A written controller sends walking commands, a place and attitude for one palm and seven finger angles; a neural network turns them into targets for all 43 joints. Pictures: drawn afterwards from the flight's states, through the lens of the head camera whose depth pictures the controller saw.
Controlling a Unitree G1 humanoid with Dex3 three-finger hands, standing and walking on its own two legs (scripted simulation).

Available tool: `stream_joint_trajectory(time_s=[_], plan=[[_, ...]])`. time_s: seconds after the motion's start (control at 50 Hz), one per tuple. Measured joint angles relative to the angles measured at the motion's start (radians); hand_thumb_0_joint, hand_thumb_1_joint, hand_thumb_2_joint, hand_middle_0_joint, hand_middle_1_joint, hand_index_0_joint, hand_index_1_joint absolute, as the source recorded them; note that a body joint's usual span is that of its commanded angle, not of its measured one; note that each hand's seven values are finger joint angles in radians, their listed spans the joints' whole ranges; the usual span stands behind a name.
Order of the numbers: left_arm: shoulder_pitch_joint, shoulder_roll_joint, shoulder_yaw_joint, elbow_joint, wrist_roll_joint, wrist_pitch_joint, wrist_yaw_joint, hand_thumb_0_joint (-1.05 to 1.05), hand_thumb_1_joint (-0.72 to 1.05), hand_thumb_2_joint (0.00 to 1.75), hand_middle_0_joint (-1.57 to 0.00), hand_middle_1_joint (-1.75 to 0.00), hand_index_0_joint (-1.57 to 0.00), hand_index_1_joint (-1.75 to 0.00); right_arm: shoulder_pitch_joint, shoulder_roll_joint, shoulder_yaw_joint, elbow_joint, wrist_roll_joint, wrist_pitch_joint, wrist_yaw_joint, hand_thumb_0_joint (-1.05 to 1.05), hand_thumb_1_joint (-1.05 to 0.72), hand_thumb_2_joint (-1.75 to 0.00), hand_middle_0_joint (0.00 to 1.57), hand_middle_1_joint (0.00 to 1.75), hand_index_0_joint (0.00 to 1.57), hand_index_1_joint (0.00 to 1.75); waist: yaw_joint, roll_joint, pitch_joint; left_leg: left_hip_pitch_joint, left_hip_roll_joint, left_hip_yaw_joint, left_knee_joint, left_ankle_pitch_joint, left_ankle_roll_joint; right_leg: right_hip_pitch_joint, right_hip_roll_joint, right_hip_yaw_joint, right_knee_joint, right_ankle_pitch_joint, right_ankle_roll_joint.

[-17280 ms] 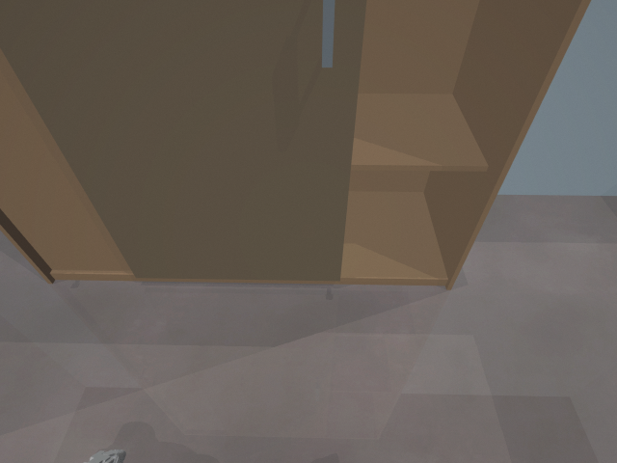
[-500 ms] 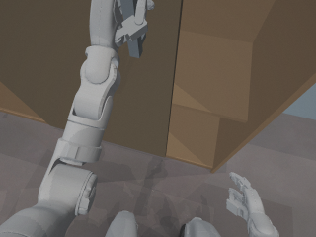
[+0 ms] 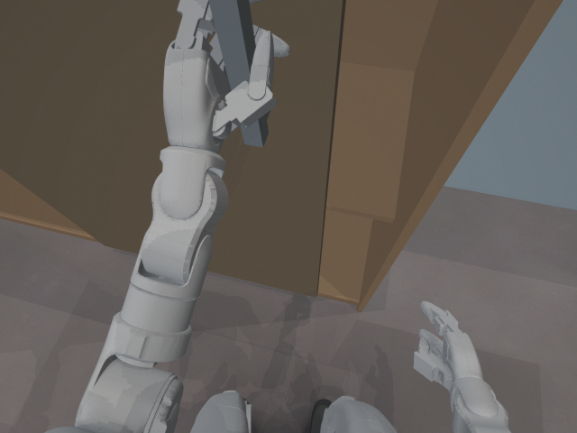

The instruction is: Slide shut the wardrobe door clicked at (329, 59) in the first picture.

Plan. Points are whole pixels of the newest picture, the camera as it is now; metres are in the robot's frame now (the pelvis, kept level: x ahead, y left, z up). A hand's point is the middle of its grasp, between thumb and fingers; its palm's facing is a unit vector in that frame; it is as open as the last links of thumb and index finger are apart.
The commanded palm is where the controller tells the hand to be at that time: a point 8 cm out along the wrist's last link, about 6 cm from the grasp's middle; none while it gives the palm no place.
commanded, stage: step sideways, sliding the door along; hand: left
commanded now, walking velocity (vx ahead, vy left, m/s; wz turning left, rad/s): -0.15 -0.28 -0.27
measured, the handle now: (248, 43) +0.44 +0.08 +0.24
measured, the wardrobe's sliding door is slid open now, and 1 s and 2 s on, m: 0.14 0.00 0.00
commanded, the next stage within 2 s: stop walking and hold the door there in 0.60 s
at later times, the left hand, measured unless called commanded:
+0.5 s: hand (429, 114) +0.37 -0.08 +0.23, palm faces -0.06 -1.00 -0.04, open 6.4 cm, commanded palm +0.35 -0.07 +0.23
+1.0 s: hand (434, 111) +0.37 -0.08 +0.23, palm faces +0.30 -0.94 -0.17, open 6.6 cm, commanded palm +0.34 -0.05 +0.22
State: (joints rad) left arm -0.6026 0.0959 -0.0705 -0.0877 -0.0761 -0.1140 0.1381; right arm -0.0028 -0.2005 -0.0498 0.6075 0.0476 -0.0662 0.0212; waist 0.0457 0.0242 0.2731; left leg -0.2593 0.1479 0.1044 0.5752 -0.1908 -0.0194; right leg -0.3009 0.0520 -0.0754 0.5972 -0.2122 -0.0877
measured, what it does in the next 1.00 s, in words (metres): steps to the right: left foot, then right foot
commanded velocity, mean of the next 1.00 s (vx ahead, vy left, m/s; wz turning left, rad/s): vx -0.01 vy -0.12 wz -0.10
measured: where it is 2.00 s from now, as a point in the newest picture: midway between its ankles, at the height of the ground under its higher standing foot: outside the picture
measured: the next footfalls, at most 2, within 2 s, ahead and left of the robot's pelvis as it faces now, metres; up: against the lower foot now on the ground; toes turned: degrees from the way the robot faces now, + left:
left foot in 0.02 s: +0.03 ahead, +0.20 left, +0.00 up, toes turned +11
right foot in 0.16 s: +0.04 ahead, -0.12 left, +0.00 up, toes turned -5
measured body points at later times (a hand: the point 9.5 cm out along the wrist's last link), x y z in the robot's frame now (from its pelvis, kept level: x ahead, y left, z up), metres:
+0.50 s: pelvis -0.05 -0.12 -0.01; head +0.03 -0.15 +0.43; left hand +0.37 -0.03 +0.23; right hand +0.14 -0.36 -0.11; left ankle -0.04 +0.08 -0.73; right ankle +0.01 -0.12 -0.74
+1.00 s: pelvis -0.08 -0.26 -0.02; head -0.06 -0.30 +0.43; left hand +0.35 -0.03 +0.24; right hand +0.02 -0.51 -0.14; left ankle -0.07 -0.04 -0.74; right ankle -0.07 -0.39 -0.73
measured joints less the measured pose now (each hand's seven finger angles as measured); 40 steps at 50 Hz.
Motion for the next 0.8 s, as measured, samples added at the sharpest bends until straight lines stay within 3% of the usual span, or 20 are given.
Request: stream_joint_trajectory(time_s=[0.02,0.08,0.14,0.18,0.22,0.24,0.28,0.32,0.4,0.46,0.5,0.56,0.62,0.66,0.7,0.72,0.74,0.76,0.78,0.8], plan=[[0.001,-0.005,-0.015,-0.005,0.005,0.007,0.003,-0.05,0.76,0.81,-0.45,-1.4,-0.18,-1.26,0.005,-0.002,-0.004,-0.003,-0.001,0.003,0.004,0.02,-0.91,-0.9,0.2,0.3,0.2,0.3,-0.002,0.003,-0.011,0.022,0.015,0.017,-0.046,0.079,0.001,-0.014,0.013,0.001,0.018,0.003,0.015],[-0.017,-0.005,-0.056,0.015,0.016,0.015,-0.007,-0.05,0.75,0.79,-0.42,-1.4,-0.16,-1.23,0.027,0.005,-0.02,-0.024,-0.012,0.019,0.022,0.02,-0.91,-0.9,0.2,0.3,0.2,0.3,0.013,-0.021,-0.031,0.057,0.031,0.044,-0.08,-0.034,-0.082,-0.065,0.01,0.028,0.147,-0.102,0.054],[-0.025,0.001,-0.061,0.035,0.021,0.003,-0.012,-0.06,0.74,0.77,-0.43,-1.39,-0.12,-1.21,0.025,0.004,-0.013,-0.037,-0.017,0.029,0.029,0.02,-0.91,-0.9,0.2,0.3,0.2,0.3,0.03,0.007,-0.027,0.057,0.077,0.046,-0.023,-0.091,-0.126,-0.043,-0.024,0.033,0.16,-0.132,0.059],[-0.028,0.015,-0.047,0.042,0.022,-0.002,-0.013,-0.08,0.74,0.77,-0.45,-1.39,-0.1,-1.21,0.012,0.015,0.0,-0.035,-0.008,0.039,0.027,0.02,-0.91,-0.9,0.2,0.3,0.2,0.3,0.034,0.028,-0.022,0.043,0.12,0.041,0.047,-0.113,-0.123,-0.001,-0.021,0.009,0.114,-0.163,0.051],[-0.028,0.017,-0.028,0.052,0.022,-0.012,-0.015,-0.09,0.74,0.78,-0.46,-1.39,-0.09,-1.22,-0.006,0.024,0.007,-0.023,0.003,0.05,0.021,0.02,-0.91,-0.9,0.2,0.3,0.2,0.3,0.012,0.062,0.0,0.013,0.157,0.01,0.139,-0.064,-0.066,0.032,0.016,-0.025,0.092,-0.148,-0.025],[-0.022,0.019,-0.022,0.055,0.02,-0.016,-0.016,-0.09,0.74,0.78,-0.46,-1.39,-0.1,-1.23,-0.012,0.031,0.008,-0.015,0.005,0.057,0.017,0.02,-0.91,-0.9,0.2,0.3,0.2,0.3,0.005,0.054,0.001,-0.009,0.133,-0.02,0.201,-0.132,-0.052,0.032,0.014,-0.025,0.088,-0.138,-0.043],[0.001,0.018,-0.014,0.042,0.015,-0.012,-0.011,-0.07,0.73,0.79,-0.45,-1.39,-0.11,-1.26,-0.017,0.042,0.014,-0.002,0.0,0.059,0.008,0.02,-0.91,-0.9,0.2,0.3,0.2,0.3,-0.004,0.022,-0.007,-0.048,0.047,-0.07,0.3,-0.266,-0.034,0.025,0.0,-0.006,0.06,-0.118,-0.044],[0.024,0.018,-0.007,0.024,0.011,-0.007,-0.001,-0.04,0.72,0.8,-0.43,-1.39,-0.13,-1.28,-0.019,0.049,0.019,0.005,-0.007,0.051,0.0,0.02,-0.91,-0.9,0.2,0.3,0.2,0.3,-0.012,-0.01,-0.012,-0.058,-0.023,-0.073,0.294,-0.328,-0.028,0.02,-0.008,0.02,0.01,-0.074,-0.047],[0.041,0.032,0.05,0.03,0.006,-0.014,0.036,-0.02,0.74,0.82,-0.43,-1.4,-0.15,-1.32,-0.016,0.051,0.021,-0.005,-0.012,0.059,-0.011,0.02,-0.91,-0.9,0.2,0.3,0.2,0.3,-0.038,-0.061,-0.025,-0.025,-0.084,-0.007,0.103,-0.239,-0.029,0.011,-0.003,0.055,-0.078,0.013,-0.06],[0.01,0.061,0.095,0.086,-0.001,-0.015,0.04,-0.01,0.76,0.84,-0.44,-1.4,-0.16,-1.33,0.003,0.036,0.007,-0.021,-0.004,0.068,-0.016,0.02,-0.91,-0.9,0.2,0.3,0.2,0.3,-0.043,-0.071,-0.044,0.024,-0.071,0.03,-0.014,-0.099,-0.007,0.002,0.032,0.058,-0.106,0.036,-0.07],[-0.028,0.074,0.111,0.141,-0.005,-0.005,0.039,-0.01,0.75,0.84,-0.45,-1.4,-0.17,-1.32,0.023,0.015,-0.006,-0.027,0.005,0.068,-0.013,0.01,-0.91,-0.9,0.2,0.3,0.2,0.3,-0.042,-0.051,-0.063,0.07,-0.025,0.029,-0.08,0.039,0.02,-0.02,0.076,0.041,-0.087,0.043,-0.035],[-0.118,0.091,0.121,0.247,-0.01,0.028,0.025,-0.01,0.75,0.84,-0.46,-1.4,-0.17,-1.3,0.058,-0.003,-0.031,-0.028,0.009,0.066,-0.001,0.01,-0.91,-0.9,0.2,0.3,0.2,0.3,-0.031,-0.061,-0.065,0.081,0.015,0.019,-0.07,-0.062,-0.088,-0.065,0.09,0.024,0.03,-0.029,0.067],[-0.185,0.096,0.14,0.34,-0.01,0.061,0.026,-0.02,0.75,0.83,-0.46,-1.4,-0.16,-1.3,0.096,-0.029,-0.038,-0.028,0.006,0.057,0.008,0.01,-0.91,-0.9,0.2,0.3,0.19,0.3,0.008,-0.028,-0.054,0.064,0.053,0.001,0.012,-0.106,-0.12,-0.053,0.049,0.016,0.111,-0.096,0.076],[-0.222,0.109,0.155,0.391,-0.01,0.082,0.029,-0.03,0.75,0.83,-0.46,-1.4,-0.14,-1.3,0.105,-0.032,-0.029,-0.015,0.016,0.063,0.009,0.01,-0.91,-0.9,0.2,0.3,0.19,0.3,0.026,0.004,-0.042,0.052,0.092,-0.016,0.071,-0.132,-0.097,-0.041,0.07,-0.023,0.124,-0.104,0.046],[-0.254,0.12,0.166,0.44,-0.003,0.098,0.031,-0.04,0.75,0.83,-0.46,-1.4,-0.13,-1.3,0.112,-0.022,-0.016,0.01,0.022,0.071,0.006,0.01,-0.91,-0.9,0.19,0.3,0.19,0.3,0.028,0.017,-0.043,0.033,0.106,-0.048,0.11,-0.155,-0.042,-0.031,0.086,-0.056,0.119,-0.098,-0.037],[-0.26,0.126,0.17,0.456,0.001,0.101,0.033,-0.05,0.76,0.83,-0.46,-1.4,-0.12,-1.3,0.111,-0.013,-0.011,0.027,0.023,0.074,0.002,0.02,-0.91,-0.9,0.2,0.3,0.19,0.3,0.03,0.012,-0.048,0.016,0.087,-0.074,0.147,-0.204,-0.018,-0.028,0.088,-0.063,0.106,-0.09,-0.091],[-0.248,0.143,0.193,0.473,0.008,0.081,0.016,-0.05,0.75,0.83,-0.46,-1.4,-0.12,-1.29,0.098,-0.004,-0.002,0.057,0.017,0.071,-0.002,0.02,-0.91,-0.9,0.2,0.3,0.19,0.3,0.027,0.004,-0.056,0.002,0.057,-0.09,0.196,-0.261,-0.007,-0.027,0.09,-0.059,0.085,-0.077,-0.11],[-0.219,0.165,0.218,0.478,0.01,0.056,0.004,-0.06,0.74,0.83,-0.46,-1.4,-0.12,-1.29,0.082,0.004,0.005,0.085,0.01,0.067,-0.006,0.02,-0.91,-0.9,0.2,0.3,0.19,0.3,0.018,0.005,-0.06,-0.004,0.024,-0.104,0.233,-0.292,-0.003,-0.018,0.094,-0.048,0.051,-0.059,-0.048],[-0.184,0.185,0.237,0.468,0.008,0.044,0.004,-0.06,0.74,0.83,-0.46,-1.4,-0.13,-1.3,0.072,0.013,0.009,0.105,0.009,0.056,-0.01,0.02,-0.91,-0.9,0.2,0.3,0.2,0.3,0.01,0.007,-0.06,0.01,-0.009,-0.1,0.225,-0.319,0.001,0.003,0.102,-0.034,-0.002,-0.031,0.052],[-0.15,0.206,0.256,0.456,0.007,0.04,0.006,-0.06,0.73,0.83,-0.46,-1.4,-0.14,-1.3,0.069,0.025,0.015,0.122,0.006,0.04,-0.015,0.02,-0.91,-0.9,0.2,0.3,0.2,0.3,0.006,-0.002,-0.063,0.043,-0.039,-0.063,0.15,-0.34,0.01,0.023,0.109,-0.019,-0.06,0.02,0.11]])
